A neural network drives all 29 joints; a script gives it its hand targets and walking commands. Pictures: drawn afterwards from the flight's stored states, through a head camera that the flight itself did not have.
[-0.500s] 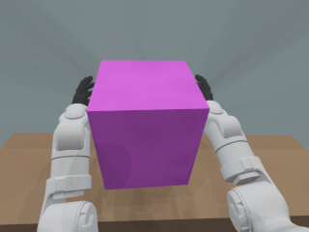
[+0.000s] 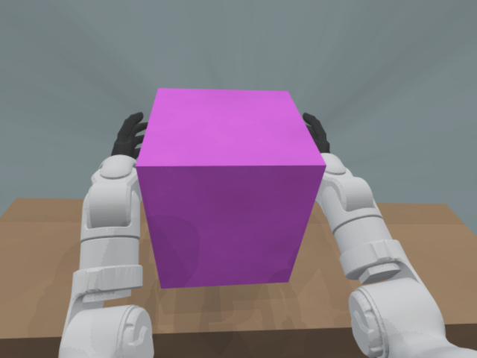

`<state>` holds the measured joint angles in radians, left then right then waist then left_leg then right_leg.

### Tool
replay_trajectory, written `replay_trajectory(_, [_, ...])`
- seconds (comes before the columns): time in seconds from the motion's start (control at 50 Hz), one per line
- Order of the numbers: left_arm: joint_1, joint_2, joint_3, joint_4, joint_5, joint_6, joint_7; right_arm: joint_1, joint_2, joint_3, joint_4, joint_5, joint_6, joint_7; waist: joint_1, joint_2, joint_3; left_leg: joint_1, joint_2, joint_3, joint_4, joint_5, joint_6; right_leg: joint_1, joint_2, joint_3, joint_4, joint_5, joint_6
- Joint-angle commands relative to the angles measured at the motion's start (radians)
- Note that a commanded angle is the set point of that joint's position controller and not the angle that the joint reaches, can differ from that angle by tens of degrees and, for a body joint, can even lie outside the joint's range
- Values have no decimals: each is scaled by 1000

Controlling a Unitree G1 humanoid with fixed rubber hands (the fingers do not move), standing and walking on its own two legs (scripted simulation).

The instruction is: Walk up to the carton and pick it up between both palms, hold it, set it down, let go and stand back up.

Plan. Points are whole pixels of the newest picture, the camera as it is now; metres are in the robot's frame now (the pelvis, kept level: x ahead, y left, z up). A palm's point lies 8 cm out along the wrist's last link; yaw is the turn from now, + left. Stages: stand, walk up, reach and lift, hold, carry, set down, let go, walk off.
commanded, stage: hold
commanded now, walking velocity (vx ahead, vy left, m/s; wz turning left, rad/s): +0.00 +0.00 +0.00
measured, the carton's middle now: (225, 188) +0.35 +0.01 +0.17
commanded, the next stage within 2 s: set down in 1.66 s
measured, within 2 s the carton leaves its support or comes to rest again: neither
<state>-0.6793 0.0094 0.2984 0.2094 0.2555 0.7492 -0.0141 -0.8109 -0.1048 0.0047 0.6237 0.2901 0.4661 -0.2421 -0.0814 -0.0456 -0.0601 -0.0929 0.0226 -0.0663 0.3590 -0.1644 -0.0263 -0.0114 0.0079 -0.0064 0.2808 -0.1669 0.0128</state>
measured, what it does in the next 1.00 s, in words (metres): stands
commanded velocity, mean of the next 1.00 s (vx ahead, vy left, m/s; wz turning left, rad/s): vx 0.00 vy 0.00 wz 0.00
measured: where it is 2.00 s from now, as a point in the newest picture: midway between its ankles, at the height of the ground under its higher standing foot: outside the picture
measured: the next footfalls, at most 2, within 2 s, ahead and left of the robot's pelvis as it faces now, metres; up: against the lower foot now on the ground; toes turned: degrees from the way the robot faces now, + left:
none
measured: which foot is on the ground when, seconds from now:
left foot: down 0.00-1.00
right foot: down 0.00-1.00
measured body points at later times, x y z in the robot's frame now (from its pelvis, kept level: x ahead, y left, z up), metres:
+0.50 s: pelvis +0.01 +0.00 +0.00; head -0.06 +0.04 +0.44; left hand +0.38 +0.17 +0.21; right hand +0.39 -0.14 +0.22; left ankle +0.03 +0.13 -0.75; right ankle +0.00 -0.13 -0.75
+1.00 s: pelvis +0.00 +0.00 +0.00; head -0.06 +0.03 +0.45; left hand +0.38 +0.16 +0.22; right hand +0.39 -0.14 +0.22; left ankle +0.03 +0.13 -0.75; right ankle +0.00 -0.13 -0.75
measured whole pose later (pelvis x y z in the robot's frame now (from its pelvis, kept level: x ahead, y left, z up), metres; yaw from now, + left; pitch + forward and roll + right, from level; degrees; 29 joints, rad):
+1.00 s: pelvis +0.00 +0.00 +0.00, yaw +0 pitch -5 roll -1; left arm -0.68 0.02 0.28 0.21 0.24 0.74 -0.01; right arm -0.81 -0.11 0.02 0.60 0.29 0.47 -0.25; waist -0.08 -0.04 -0.07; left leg -0.10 0.02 -0.07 0.36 -0.17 -0.03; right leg -0.01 0.01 -0.01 0.27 -0.17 0.01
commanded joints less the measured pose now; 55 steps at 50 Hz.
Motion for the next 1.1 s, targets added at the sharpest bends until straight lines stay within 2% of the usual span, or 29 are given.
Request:
replay_trajectory(0.0, [-800, -625, -450, -82, -152, -87, -134, -850, 727, 309, -359, 91, -71, 110, 7, 60, -385, 109, -73, 63, -44, 150, 11, 25, 54, -36, -36, 129, 44])
replay_trajectory(0.02, [-771, -604, -428, -40, -128, -84, -135, -842, 706, 303, -332, 87, -63, 109, 13, 49, -362, 102, -73, 69, -48, 143, 14, 31, 52, -35, -42, 120, 45])
replay_trajectory(0.04, [-752, -615, -452, -72, -140, -85, -138, -833, 720, 327, -374, 92, -68, 103, 6, 53, -388, 128, -78, 74, -36, 197, 12, 51, 53, -40, -35, 185, 50])
replay_trajectory(0.06, [-764, -611, -443, -92, -133, -86, -139, -792, 718, 319, -320, 100, -59, 100, 1, 73, -392, 123, -77, 67, -33, 199, 2, 58, 54, -35, -29, 186, 49])
replay_trajectory(0.1, [-734, -629, -475, -95, -157, -81, -139, -811, 694, 335, -401, 122, -65, 93, -16, 89, -425, 146, -76, 61, -17, 256, -10, 76, 53, -32, -16, 276, 51])
replay_trajectory(0.12, [-748, -629, -478, -94, -163, -81, -139, -866, 701, 337, -444, 129, -73, 89, -7, 81, -445, 150, -80, 65, -7, 288, -9, 84, 57, -32, -18, 298, 51])
replay_trajectory(0.16, [-764, -622, -472, -110, -158, -86, -143, -831, 703, 341, -420, 124, -64, 82, -18, 71, -425, 145, -81, 59, -7, 270, -6, 87, 57, -34, -17, 292, 55])
replay_trajectory(0.2, [-762, -610, -465, -85, -154, -88, -142, -839, 708, 343, -411, 113, -59, 81, 1, 48, -399, 134, -79, 59, -26, 226, 5, 64, 54, -35, -29, 226, 55])
replay_trajectory(0.22, [-775, -620, -471, -104, -157, -89, -144, -788, 706, 323, -374, 114, -57, 83, -14, 83, -387, 128, -76, 54, -23, 235, -6, 55, 56, -36, -27, 220, 50])
replay_trajectory(0.26, [-749, -625, -458, -92, -133, -78, -142, -768, 688, 304, -326, 104, -46, 89, -13, 93, -321, 129, -65, 53, -32, 244, -12, 49, 62, -35, -36, 188, 42])
replay_trajectory(0.3, [-761, -604, -440, -101, -130, -80, -147, -774, 693, 311, -326, 109, -45, 89, -6, 78, -334, 137, -70, 61, -27, 260, -11, 54, 63, -37, -38, 201, 42])
replay_trajectory(0.34, [-727, -640, -474, -135, -142, -73, -144, -763, 688, 329, -374, 137, -53, 90, -19, 105, -360, 146, -64, 49, -21, 306, -24, 79, 67, -36, -29, 245, 40])
replay_trajectory(0.36, [-771, -620, -464, -123, -148, -79, -144, -800, 690, 322, -363, 125, -50, 91, -9, 82, -344, 137, -70, 51, -25, 277, -16, 61, 68, -39, -38, 212, 44])
replay_trajectory(0.38, [-769, -640, -485, -118, -152, -74, -142, -809, 684, 315, -373, 124, -56, 96, -17, 116, -354, 142, -65, 50, -28, 271, -28, 47, 67, -38, -34, 187, 35])
replay_trajectory(0.42, [-801, -654, -518, -162, -173, -84, -130, -820, 693, 325, -410, 123, -65, 97, -21, 119, -404, 147, -63, 49, -15, 303, -31, 56, 71, -43, -24, 216, 34])
replay_trajectory(0.5, [-771, -656, -523, -160, -176, -83, -113, -819, 690, 352, -438, 144, -60, 98, -3, 121, -410, 168, -63, 47, -1, 350, -32, 51, 81, -44, -20, 228, 34])
replay_trajectory(0.52, [-767, -645, -511, -169, -168, -80, -113, -793, 693, 350, -433, 142, -56, 98, -10, 112, -417, 167, -66, 50, -2, 336, -28, 64, 74, -43, -20, 240, 39])
replay_trajectory(0.54, [-764, -642, -510, -183, -167, -81, -111, -799, 687, 352, -431, 149, -60, 100, 11, 126, -413, 178, -66, 54, -7, 343, -29, 56, 76, -41, -26, 229, 34])
replay_trajectory(0.56, [-726, -645, -502, -144, -153, -67, -114, -753, 659, 324, -389, 134, -49, 99, -9, 129, -358, 156, -57, 44, -16, 315, -36, 45, 72, -38, -27, 204, 28])
replay_trajectory(0.62, [-707, -633, -468, -119, -144, -61, -125, -759, 650, 317, -376, 126, -44, 102, -10, 93, -330, 135, -58, 54, -34, 267, -22, 49, 73, -34, -43, 168, 31])
replay_trajectory(0.64, [-707, -609, -430, -83, -120, -56, -129, -798, 656, 321, -373, 127, -46, 103, 8, 66, -314, 123, -63, 58, -38, 251, -9, 61, 69, -36, -41, 162, 34])
replay_trajectory(0.72, [-746, -643, -506, -160, -162, -68, -126, -798, 674, 325, -419, 125, -61, 102, -13, 104, -404, 151, -63, 52, -14, 296, -28, 60, 71, -43, -21, 218, 32])
replay_trajectory(0.8, [-789, -637, -503, -164, -168, -81, -127, -824, 713, 340, -429, 125, -63, 102, 2, 95, -415, 142, -75, 56, -13, 275, -15, 51, 63, -38, -24, 221, 41])
replay_trajectory(0.84, [-824, -633, -503, -170, -184, -92, -117, -815, 708, 317, -402, 112, -56, 100, -12, 98, -418, 147, -68, 56, -22, 239, -12, 31, 64, -34, -31, 179, 38])
replay_trajectory(0.88, [-808, -628, -498, -142, -175, -89, -120, -822, 715, 329, -408, 114, -58, 98, -17, 88, -417, 128, -72, 58, -15, 238, -12, 60, 58, -34, -24, 211, 39])
replay_trajectory(0.9, [-763, -629, -493, -120, -167, -82, -123, -831, 711, 348, -437, 125, -63, 97, 6, 80, -439, 140, -80, 60, -11, 271, -6, 71, 59, -35, -24, 243, 46])
replay_trajectory(0.92, [-710, -626, -491, -121, -159, -76, -123, -811, 706, 354, -456, 130, -61, 90, -5, 86, -429, 144, -84, 62, -10, 281, -9, 96, 54, -28, -19, 303, 52])
replay_trajectory(0.94, [-734, -612, -473, -103, -154, -74, -129, -824, 698, 354, -448, 124, -52, 85, -3, 58, -409, 137, -84, 60, -13, 250, -4, 87, 57, -31, -22, 280, 52])
replay_trajectory(1.08, [-749, -588, -411, -96, -117, -73, -154, -748, 701, 303, -311, 100, -33, 88, -3, 69, -321, 118, -78, 62, -45, 196, 3, 56, 50, -32, -36, 203, 53])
